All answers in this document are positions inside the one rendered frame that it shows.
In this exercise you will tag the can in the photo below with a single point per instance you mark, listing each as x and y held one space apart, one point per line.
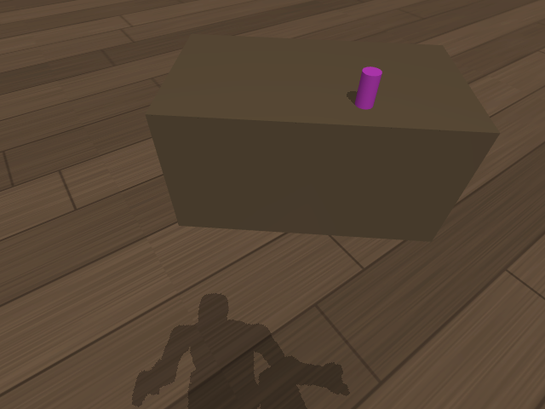
368 86

